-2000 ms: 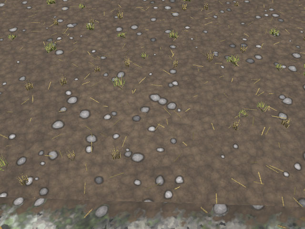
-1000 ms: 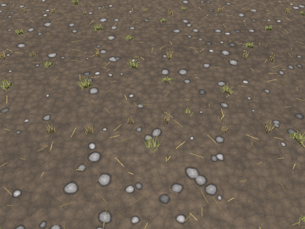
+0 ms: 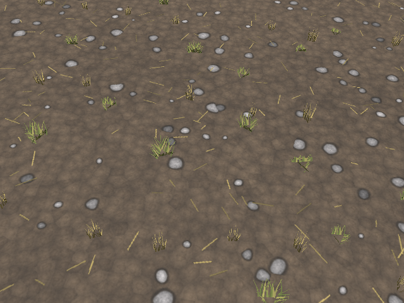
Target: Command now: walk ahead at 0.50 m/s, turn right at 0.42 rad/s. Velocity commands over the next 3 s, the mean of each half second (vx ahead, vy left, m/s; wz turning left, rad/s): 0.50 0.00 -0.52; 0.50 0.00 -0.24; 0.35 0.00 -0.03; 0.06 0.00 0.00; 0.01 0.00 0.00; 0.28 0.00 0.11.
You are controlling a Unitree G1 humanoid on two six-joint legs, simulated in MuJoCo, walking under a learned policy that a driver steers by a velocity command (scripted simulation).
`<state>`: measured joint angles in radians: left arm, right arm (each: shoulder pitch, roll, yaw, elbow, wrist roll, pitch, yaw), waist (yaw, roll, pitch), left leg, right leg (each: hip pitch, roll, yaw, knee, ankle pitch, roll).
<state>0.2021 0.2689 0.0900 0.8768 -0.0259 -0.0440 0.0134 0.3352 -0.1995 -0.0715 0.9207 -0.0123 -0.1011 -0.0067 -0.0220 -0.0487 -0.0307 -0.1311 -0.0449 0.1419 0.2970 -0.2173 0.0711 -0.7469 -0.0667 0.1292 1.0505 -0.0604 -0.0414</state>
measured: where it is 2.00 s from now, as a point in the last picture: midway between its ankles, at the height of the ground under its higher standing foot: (258, 222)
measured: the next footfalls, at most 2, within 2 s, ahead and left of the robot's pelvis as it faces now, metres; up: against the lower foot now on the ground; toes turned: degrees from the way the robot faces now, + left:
right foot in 0.28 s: +0.30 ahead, -0.14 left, +0.00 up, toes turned -12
left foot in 0.76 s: +0.63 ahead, -0.03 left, +0.00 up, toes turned -24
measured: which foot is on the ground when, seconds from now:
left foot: down 0.00-0.30, up 0.32-0.74, down 0.76-1.00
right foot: up 0.00-0.26, down 0.28-0.78, up 0.80-1.00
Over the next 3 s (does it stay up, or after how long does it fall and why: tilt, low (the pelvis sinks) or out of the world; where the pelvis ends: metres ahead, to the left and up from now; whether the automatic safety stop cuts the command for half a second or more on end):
stays up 0.91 -0.29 -0.01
